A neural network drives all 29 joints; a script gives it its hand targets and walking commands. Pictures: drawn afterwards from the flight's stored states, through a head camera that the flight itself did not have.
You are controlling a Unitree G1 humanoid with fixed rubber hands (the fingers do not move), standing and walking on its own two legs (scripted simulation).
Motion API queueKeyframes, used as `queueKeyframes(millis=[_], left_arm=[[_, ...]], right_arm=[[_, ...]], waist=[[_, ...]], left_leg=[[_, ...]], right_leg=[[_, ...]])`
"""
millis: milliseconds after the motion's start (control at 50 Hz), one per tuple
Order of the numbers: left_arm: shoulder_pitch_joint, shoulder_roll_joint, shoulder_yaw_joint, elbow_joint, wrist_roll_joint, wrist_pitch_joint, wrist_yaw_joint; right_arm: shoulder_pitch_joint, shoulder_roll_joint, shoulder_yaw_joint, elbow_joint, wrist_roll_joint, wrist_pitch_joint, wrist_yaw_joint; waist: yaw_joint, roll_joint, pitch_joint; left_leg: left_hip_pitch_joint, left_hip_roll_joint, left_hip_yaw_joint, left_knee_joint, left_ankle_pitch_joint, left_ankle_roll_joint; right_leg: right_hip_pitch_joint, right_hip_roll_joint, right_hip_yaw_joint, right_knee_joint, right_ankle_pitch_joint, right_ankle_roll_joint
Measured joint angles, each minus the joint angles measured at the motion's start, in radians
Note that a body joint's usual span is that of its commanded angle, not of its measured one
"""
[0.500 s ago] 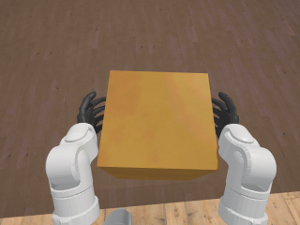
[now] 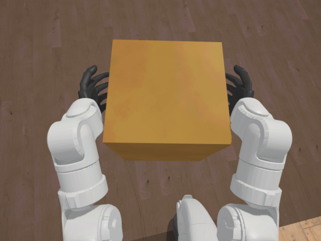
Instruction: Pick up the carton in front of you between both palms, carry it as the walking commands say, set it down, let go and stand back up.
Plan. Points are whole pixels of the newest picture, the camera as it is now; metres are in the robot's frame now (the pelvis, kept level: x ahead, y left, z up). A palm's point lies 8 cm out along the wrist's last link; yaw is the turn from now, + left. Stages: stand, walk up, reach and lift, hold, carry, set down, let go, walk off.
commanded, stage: carry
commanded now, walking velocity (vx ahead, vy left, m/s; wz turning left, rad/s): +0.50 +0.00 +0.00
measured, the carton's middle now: (164, 112) +0.39 -0.03 +0.06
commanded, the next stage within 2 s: none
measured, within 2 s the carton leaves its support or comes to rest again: neither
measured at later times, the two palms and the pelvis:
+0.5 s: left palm out of the picture +0.70 +0.14 +0.19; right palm out of the picture +0.70 -0.16 +0.19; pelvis +0.34 -0.02 +0.03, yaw +0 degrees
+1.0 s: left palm out of the picture +0.96 +0.11 +0.24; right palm out of the picture +1.01 -0.19 +0.24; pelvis +0.63 -0.08 +0.10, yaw +0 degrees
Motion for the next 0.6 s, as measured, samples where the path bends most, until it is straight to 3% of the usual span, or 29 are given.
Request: queueKeyframes(millis=[80,100,120,140,180,220,280,360,420,460,500,560,600], left_arm=[[0.025,-0.002,-0.02,-0.036,0.005,0.004,-0.005],[0.022,-0.002,-0.029,-0.022,0.009,0.001,-0.006],[0.014,-0.004,-0.039,0.001,0.015,-0.005,-0.006],[0.004,-0.002,-0.049,0.027,0.022,-0.006,-0.006],[-0.003,0.001,-0.059,0.057,0.03,0.002,-0.002],[0.009,0.0,-0.058,0.059,0.022,0.012,0.006],[0.022,0.01,-0.047,0.038,-0.008,0.015,0.014],[0.001,0.03,-0.038,0.056,-0.04,0.004,0.016],[-0.03,0.051,-0.038,0.09,-0.054,0.01,0.015],[-0.046,0.074,-0.04,0.124,-0.052,0.022,0.01],[-0.046,0.102,-0.036,0.163,-0.054,0.03,-0.007],[-0.034,0.085,-0.025,0.193,-0.032,0.049,-0.016],[-0.035,0.056,-0.009,0.18,-0.006,0.063,-0.017]], right_arm=[[0.018,-0.006,0.014,-0.037,0.001,0.014,0.003],[0.021,-0.018,0.016,-0.038,0.001,0.02,0.005],[0.021,-0.035,0.017,-0.032,0.001,0.026,0.008],[0.019,-0.05,0.017,-0.019,0.0,0.032,0.012],[0.017,-0.062,0.013,0.005,0.0,0.043,0.018],[0.018,-0.045,-0.001,0.011,-0.012,0.053,0.022],[0.017,0.0,-0.02,-0.01,-0.044,0.054,0.03],[0.018,0.022,-0.018,-0.031,-0.084,0.042,0.044],[0.015,0.015,-0.004,-0.024,-0.102,0.045,0.045],[0.002,0.007,0.01,0.015,-0.111,0.048,0.045],[-0.015,0.002,0.031,0.081,-0.117,0.045,0.038],[-0.006,-0.018,0.042,0.12,-0.09,0.072,0.029],[0.0,-0.033,0.041,0.118,-0.059,0.081,0.019]], waist=[[0.014,0.018,-0.032],[0.031,0.034,-0.039],[0.055,0.058,-0.037],[0.08,0.064,-0.035],[0.128,0.044,-0.027],[0.164,0.025,-0.023],[0.196,0.003,-0.016],[0.213,-0.002,-0.034],[0.199,-0.009,-0.07],[0.16,-0.031,-0.096],[0.1,-0.056,-0.102],[0.021,-0.017,-0.104],[-0.014,0.004,-0.097]], left_leg=[[0.107,0.024,-0.015,0.013,-0.098,-0.03],[0.11,0.048,-0.013,0.077,-0.129,-0.041],[0.083,0.081,-0.026,0.19,-0.11,-0.05],[0.028,0.078,-0.069,0.354,-0.078,-0.062],[-0.107,0.026,-0.132,0.696,-0.086,-0.068],[-0.238,-0.008,-0.147,0.897,-0.073,-0.062],[-0.383,-0.016,-0.131,0.907,-0.058,-0.053],[-0.484,0.0,-0.095,0.678,-0.047,-0.053],[-0.459,0.001,-0.057,0.401,0.026,-0.046],[-0.386,-0.021,-0.012,0.256,0.09,-0.029],[-0.338,-0.043,0.015,0.281,0.039,-0.013],[-0.253,-0.046,0.0,0.236,-0.026,-0.005],[-0.19,-0.042,-0.008,0.169,-0.022,-0.013]], right_leg=[[0.061,0.019,-0.052,-0.318,0.103,-0.003],[0.108,0.036,-0.07,-0.355,0.047,0.006],[0.137,0.056,-0.088,-0.349,-0.002,0.016],[0.155,0.066,-0.092,-0.338,-0.033,0.017],[0.202,0.074,-0.077,-0.359,-0.043,0.007],[0.266,0.077,-0.061,-0.425,-0.049,0.007],[0.367,0.071,-0.044,-0.524,-0.053,0.009],[0.495,0.06,-0.03,-0.606,-0.092,0.013],[0.583,0.049,-0.02,-0.637,-0.143,0.028],[0.616,0.024,-0.018,-0.574,-0.206,0.037],[0.546,-0.002,0.013,-0.307,-0.21,0.036],[0.355,0.049,0.059,0.146,-0.159,0.012],[0.238,0.054,0.051,0.272,-0.125,0.005]])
